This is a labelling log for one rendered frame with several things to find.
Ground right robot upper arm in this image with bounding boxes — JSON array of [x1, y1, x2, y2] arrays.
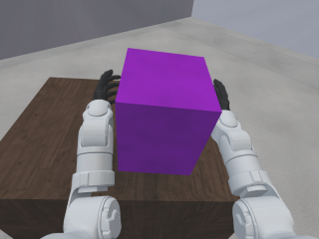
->
[[232, 195, 318, 239]]

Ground right robot hand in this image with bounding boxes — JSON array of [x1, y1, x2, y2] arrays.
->
[[213, 79, 230, 111]]

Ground robot left forearm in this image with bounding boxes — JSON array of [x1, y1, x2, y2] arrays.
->
[[63, 100, 115, 232]]

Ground pedestal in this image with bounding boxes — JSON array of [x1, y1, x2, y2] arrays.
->
[[0, 77, 240, 239]]

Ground left robot upper arm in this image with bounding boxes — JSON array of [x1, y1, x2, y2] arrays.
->
[[41, 195, 122, 239]]

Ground carton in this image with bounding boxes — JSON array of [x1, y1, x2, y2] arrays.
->
[[115, 48, 222, 175]]

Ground left robot hand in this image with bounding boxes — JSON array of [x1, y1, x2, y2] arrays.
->
[[93, 69, 121, 105]]

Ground robot right forearm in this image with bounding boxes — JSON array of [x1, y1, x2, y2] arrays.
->
[[211, 110, 295, 232]]

